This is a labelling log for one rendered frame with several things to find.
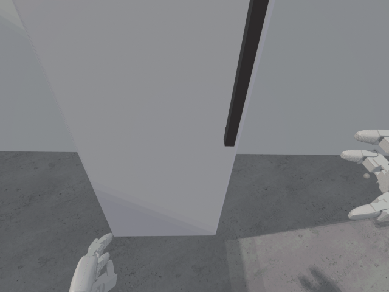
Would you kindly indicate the left robot hand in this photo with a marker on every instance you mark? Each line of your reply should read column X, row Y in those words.
column 89, row 267

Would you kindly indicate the fridge door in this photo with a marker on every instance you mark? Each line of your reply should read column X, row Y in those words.
column 144, row 88

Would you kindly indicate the right robot hand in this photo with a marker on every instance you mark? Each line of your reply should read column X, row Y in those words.
column 375, row 163

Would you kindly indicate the handle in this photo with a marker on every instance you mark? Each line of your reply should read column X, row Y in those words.
column 252, row 32

